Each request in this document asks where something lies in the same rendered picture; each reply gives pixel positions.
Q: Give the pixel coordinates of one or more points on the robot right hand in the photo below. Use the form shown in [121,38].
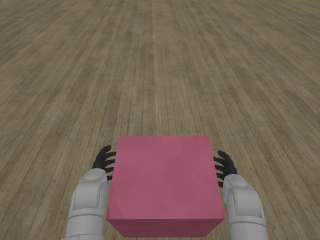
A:
[228,167]

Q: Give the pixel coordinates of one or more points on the carton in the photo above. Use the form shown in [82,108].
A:
[164,186]

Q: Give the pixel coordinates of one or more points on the robot right forearm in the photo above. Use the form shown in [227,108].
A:
[246,217]

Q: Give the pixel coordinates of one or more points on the robot left hand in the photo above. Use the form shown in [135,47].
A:
[101,162]

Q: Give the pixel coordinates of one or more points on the robot left forearm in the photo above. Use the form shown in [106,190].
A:
[87,207]

